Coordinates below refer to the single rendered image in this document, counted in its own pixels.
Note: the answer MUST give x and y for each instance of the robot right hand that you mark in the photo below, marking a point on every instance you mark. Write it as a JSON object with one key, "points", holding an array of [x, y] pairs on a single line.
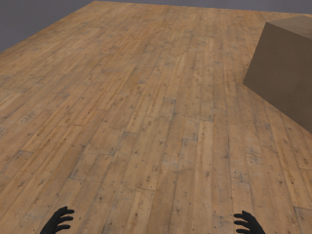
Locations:
{"points": [[251, 223]]}

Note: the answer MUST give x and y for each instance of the pedestal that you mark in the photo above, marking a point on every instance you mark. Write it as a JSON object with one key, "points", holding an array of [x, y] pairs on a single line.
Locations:
{"points": [[281, 68]]}

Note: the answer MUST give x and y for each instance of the robot left hand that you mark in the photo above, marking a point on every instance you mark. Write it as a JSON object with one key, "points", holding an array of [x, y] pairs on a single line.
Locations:
{"points": [[52, 226]]}

